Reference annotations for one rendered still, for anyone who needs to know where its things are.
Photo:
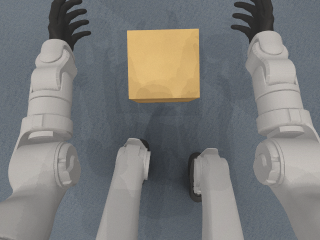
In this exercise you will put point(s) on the left robot foot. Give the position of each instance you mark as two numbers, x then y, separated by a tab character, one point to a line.
145	143

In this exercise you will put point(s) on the robot right hand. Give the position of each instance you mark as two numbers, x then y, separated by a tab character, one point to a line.
262	18

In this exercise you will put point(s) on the right robot forearm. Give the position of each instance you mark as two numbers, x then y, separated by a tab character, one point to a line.
276	90

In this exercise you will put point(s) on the right robot upper arm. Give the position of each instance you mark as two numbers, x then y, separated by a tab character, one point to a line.
291	168

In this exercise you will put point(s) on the robot left shin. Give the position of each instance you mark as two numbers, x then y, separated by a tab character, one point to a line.
131	141

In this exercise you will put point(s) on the carton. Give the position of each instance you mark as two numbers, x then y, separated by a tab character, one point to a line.
163	65

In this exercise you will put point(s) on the robot left hand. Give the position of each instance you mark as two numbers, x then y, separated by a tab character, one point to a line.
59	22

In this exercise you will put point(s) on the left robot forearm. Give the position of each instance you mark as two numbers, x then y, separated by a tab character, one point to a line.
50	97

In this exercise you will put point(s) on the left robot upper arm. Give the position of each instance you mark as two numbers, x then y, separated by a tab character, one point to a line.
40	175

